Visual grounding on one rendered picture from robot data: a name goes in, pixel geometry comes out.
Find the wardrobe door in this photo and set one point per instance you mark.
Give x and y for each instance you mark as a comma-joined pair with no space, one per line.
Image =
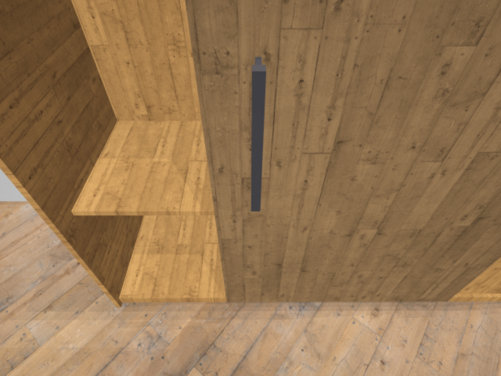
488,282
381,166

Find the handle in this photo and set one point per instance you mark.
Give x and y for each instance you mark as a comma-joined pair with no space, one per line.
257,131

